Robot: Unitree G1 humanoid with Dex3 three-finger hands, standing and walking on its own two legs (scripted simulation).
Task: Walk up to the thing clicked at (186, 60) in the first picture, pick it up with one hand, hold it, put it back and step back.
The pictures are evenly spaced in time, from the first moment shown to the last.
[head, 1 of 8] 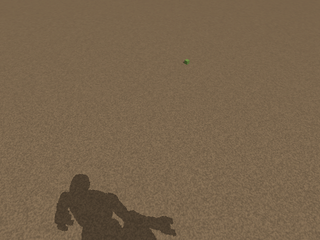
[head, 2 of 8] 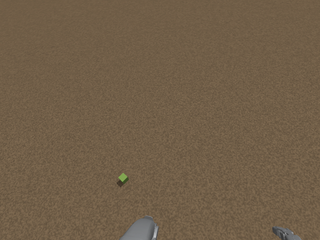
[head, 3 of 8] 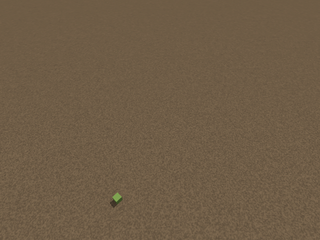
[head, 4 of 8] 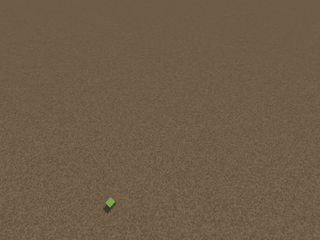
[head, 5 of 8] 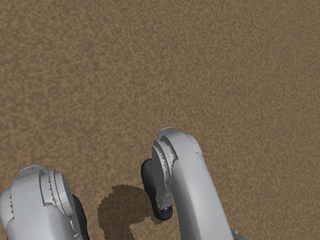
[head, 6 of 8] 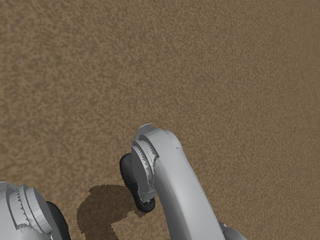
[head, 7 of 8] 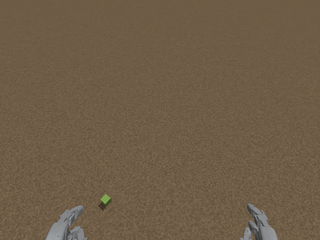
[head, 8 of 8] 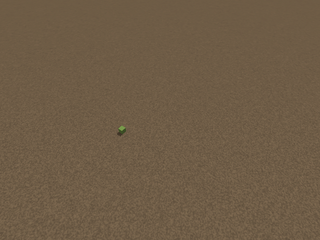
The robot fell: no
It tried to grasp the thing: no
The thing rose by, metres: 0.00
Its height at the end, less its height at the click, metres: +0.00
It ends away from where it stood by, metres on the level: 0.00
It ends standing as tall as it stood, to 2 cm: yes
